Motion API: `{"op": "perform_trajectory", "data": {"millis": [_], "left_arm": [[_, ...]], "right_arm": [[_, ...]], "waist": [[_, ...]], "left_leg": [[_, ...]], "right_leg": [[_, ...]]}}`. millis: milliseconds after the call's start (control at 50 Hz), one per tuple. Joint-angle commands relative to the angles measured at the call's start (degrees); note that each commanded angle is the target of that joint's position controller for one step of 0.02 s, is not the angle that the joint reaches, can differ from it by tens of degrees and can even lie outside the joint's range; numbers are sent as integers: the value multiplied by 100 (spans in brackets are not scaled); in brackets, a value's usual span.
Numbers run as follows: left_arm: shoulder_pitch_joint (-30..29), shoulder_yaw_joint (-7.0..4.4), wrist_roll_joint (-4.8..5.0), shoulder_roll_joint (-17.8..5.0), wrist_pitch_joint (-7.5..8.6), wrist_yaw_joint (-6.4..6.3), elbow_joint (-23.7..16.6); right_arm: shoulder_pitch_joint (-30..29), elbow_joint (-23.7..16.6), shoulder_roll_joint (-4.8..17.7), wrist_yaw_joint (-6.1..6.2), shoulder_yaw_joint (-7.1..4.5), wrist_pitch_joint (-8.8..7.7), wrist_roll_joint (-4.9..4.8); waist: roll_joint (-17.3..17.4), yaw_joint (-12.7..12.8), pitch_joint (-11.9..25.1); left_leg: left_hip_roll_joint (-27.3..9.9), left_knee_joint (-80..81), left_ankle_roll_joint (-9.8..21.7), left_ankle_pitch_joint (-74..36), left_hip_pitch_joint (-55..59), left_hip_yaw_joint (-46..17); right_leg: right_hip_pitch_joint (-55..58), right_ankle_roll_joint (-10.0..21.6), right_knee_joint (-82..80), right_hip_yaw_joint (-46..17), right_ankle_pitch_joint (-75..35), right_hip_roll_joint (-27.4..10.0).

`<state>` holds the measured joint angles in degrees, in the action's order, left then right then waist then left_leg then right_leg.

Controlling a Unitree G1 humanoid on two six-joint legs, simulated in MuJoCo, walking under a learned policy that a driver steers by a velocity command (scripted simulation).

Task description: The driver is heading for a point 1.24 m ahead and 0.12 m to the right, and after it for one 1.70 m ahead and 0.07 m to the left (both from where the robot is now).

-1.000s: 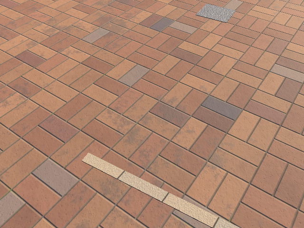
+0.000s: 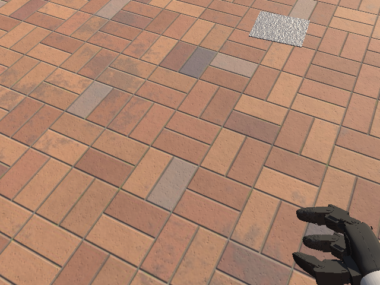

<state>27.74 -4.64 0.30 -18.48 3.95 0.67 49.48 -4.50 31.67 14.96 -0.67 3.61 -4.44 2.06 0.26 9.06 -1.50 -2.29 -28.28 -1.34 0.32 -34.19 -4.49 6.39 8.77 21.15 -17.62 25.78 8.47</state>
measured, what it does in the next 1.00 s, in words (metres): walks ahead: left foot, then right foot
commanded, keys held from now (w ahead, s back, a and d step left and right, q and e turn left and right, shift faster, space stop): w+e+shift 0.32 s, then w+shift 0.20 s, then w+q+shift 0.48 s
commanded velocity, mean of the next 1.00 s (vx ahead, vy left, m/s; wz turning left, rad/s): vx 1.00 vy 0.00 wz -0.25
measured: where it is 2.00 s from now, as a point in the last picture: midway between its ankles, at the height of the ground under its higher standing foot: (281, 34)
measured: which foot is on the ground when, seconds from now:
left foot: up 0.00-0.00, down 0.02-0.48, up 0.50-0.90, down 0.92-1.00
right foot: down 0.00-0.02, up 0.04-0.46, down 0.48-0.92, up 0.94-1.00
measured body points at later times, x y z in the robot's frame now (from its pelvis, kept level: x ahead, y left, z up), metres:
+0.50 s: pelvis +0.45 -0.05 -0.02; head +0.48 -0.06 +0.42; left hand +0.77 +0.05 -0.09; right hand +0.27 -0.25 -0.16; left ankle +0.22 +0.18 -0.63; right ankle +0.54 -0.12 -0.72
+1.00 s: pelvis +0.90 -0.19 -0.01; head +0.92 -0.20 +0.43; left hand +1.04 +0.06 -0.13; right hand +0.93 -0.49 -0.14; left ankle +0.99 -0.18 -0.72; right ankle +0.66 -0.23 -0.57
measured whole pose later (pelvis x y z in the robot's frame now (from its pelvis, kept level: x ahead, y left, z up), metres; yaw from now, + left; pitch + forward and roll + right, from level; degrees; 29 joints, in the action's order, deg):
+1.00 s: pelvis +0.90 -0.19 -0.01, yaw -11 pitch +0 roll +1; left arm 16.6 -0.3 -2.1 -15.0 5.6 -0.9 47.1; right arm 14.2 46.1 18.5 -1.9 -3.3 -1.1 0.9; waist 0.6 -1.9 -2.9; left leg 9.4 -37.8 10.8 12.2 -26.3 5.3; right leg -10.7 0.3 80.0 1.0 19.9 2.0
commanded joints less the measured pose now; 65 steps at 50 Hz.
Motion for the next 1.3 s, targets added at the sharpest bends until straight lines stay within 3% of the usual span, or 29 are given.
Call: {"op": "perform_trajectory", "data": {"millis": [20,40,60,80,120,200,300,360,400,460,480,500,520,540,560,620,680,780,840,900,920,940,960,980,1000,1040,1120,1240,1300], "left_arm": [[-782,-253,-76,-1085,169,-18,-495],[-692,14,-7,0,212,-54,-711],[-193,131,179,-95,140,-42,-1035],[-796,66,-6,-561,5,-81,-816],[-1376,24,-144,-562,-118,81,-868],[-1937,203,-232,-16,-389,314,-1354],[-2804,349,-186,-84,-432,454,-1924],[-3408,429,-236,-48,-368,534,-1976],[-2995,380,-264,-205,-316,473,-1751],[-132,54,-310,-785,-228,212,-764],[-166,-154,-183,-1248,-302,64,-665],[-636,-225,-298,-1782,-339,33,-978],[-365,-232,-258,-1442,-371,-55,-1010],[-602,-189,-230,-1220,-289,-120,-774],[-782,-100,-240,-868,-163,-117,-668],[-1100,110,-207,-294,151,-116,-516],[-832,107,-136,-286,349,18,-324],[-589,183,-41,-334,540,-8,-182],[-456,137,-119,-690,448,-185,-137],[-950,16,-344,-1090,95,-388,-317],[-1308,-24,-330,-1164,45,-360,-385],[-1383,201,-377,-195,218,-220,-672],[-1008,325,-140,-167,343,-156,-1181],[-1477,375,-233,-410,449,-147,-1230],[-1608,386,-231,-442,500,-100,-1264],[-1711,454,-443,-313,299,-87,-1330],[-2381,580,-450,-176,-5,9,-1754],[-3287,606,-182,-165,73,41,-2096],[-2141,364,-177,-698,138,-101,-1781]], "right_arm": [[2915,384,1523,279,-704,-118,20],[3647,553,1837,356,-820,-124,261],[3019,517,2075,273,-925,-57,223],[2281,350,1288,231,-824,-18,172],[2100,566,755,179,-695,-12,159],[2633,1244,409,71,-610,-198,-58],[2419,1379,722,42,-660,-345,-12],[2939,1616,895,81,-680,-326,6],[3161,1669,1274,158,-740,-245,-9],[2685,1521,1622,219,-793,-8,-9],[2705,1407,1137,146,-732,-27,13],[3455,875,783,72,-579,-89,-244],[2380,783,1166,99,-644,-178,-183],[2394,807,954,104,-589,-192,-258],[2323,894,812,95,-545,-147,-170],[2704,1277,498,-70,-515,225,-40],[1769,956,371,-151,-498,292,-101],[790,728,185,-346,-406,147,-184],[1029,886,473,-360,-481,151,-123],[3380,1528,1087,-258,-752,226,-104],[4376,1760,1348,-158,-930,261,-100],[4003,1795,1746,-70,-1091,374,-190],[3457,1526,2122,-78,-1160,409,-100],[3242,1346,1659,-30,-1118,392,-107],[3062,1468,1236,8,-1012,386,-109],[2781,1480,1069,60,-934,250,-114],[2616,1377,1211,21,-945,7,-179],[2970,1366,1373,-33,-1105,12,-252],[2772,1295,1656,16,-1175,19,-168]], "waist": [[-169,-1996,1779],[1231,-1901,2316],[2478,-1306,2854],[1100,-1374,1736],[126,-1282,703],[502,-989,82],[376,-748,-505],[107,-956,-790],[449,-677,-380],[577,774,945],[-717,324,1228],[-1518,-438,2438],[-121,46,2147],[11,-334,993],[473,-613,450],[420,-1164,-115],[-73,-977,-680],[11,-761,-645],[-364,-948,-161],[-763,-2216,996],[-471,-2792,1170],[1524,-2037,920],[1594,-1559,1963],[162,-1696,1456],[-456,-1318,562],[-744,-860,-79],[-286,-765,-556],[255,-1430,-145],[226,-843,724]], "left_leg": [[-337,-311,275,1678,4859,-264],[-2059,-27,488,3323,6240,-2241],[-2730,1173,1055,4332,6234,-5052],[-2198,1354,967,4874,5267,-4074],[-1690,1311,757,2676,3966,-2130],[-1414,1590,524,755,3263,-401],[-1133,2140,354,-858,2663,1292],[-910,2259,237,-2777,2858,1896],[-1102,1519,261,-5443,3388,1921],[-1183,-2375,474,-5505,2611,1870],[-172,-4838,324,527,1052,1798],[253,-6744,173,2861,-902,764],[76,-6672,231,2088,-1328,172],[-220,-6141,287,1880,-1432,236],[-455,-5475,317,1823,-1056,158],[-629,-4588,301,1725,14,-125],[-619,-3500,340,804,-529,22],[-186,-1291,717,-1393,279,988],[499,-890,926,-965,627,1486],[988,-965,1295,450,2777,1346],[719,-530,1632,901,3850,761],[-239,-940,2003,142,5179,-801],[-1165,391,3181,1694,6156,-3815],[-1254,1258,2909,2496,5581,-4173],[-1108,1538,2537,2551,4374,-3721],[-578,1598,2239,1718,2768,-2825],[124,2079,2112,935,993,-1824],[214,1581,1445,-1108,2097,-1746],[216,-105,1071,-2773,2765,-1807]], "right_leg": [[-2274,-107,3321,-242,-4660,-577],[-3857,-120,5154,423,218,-110],[-4860,-178,6146,900,221,-165],[-5173,-161,6126,1065,-567,-683],[-4962,-279,5640,1249,-1045,-1023],[-5262,-325,5447,1346,-1143,-1454],[-5022,-292,3977,1881,-2360,-1451],[-4143,4,2569,2671,-2537,-943],[-3272,195,2309,2840,-2194,-431],[7,619,1390,2206,-1683,-179],[1255,574,1283,836,-1112,-1090],[2710,1754,490,-2514,-1174,-2892],[2202,1541,-177,-2453,-919,-2560],[1085,1309,-404,-1652,-1094,-2556],[22,1061,-535,-1100,-1328,-2342],[-1823,565,-1145,302,-1306,-1835],[-2045,282,-1640,1284,-2310,-1644],[-1552,-314,-2087,2574,-4607,-1461],[-143,-675,-1162,2933,-7891,-1646],[-197,-787,2327,2881,-9475,-1929],[-1164,-749,4727,2967,-7659,-1558],[-3827,-929,7204,2631,-261,-397],[-5530,-1026,8175,1421,303,-229],[-5746,-852,7570,1035,-321,-660],[-5504,-778,6692,1066,-736,-965],[-4817,-926,5874,1146,-594,-1267],[-4009,-1226,3748,1635,-1146,-1533],[-3039,-1087,1210,1759,-3164,-1055],[-1582,-924,853,1668,-2076,-690]]}}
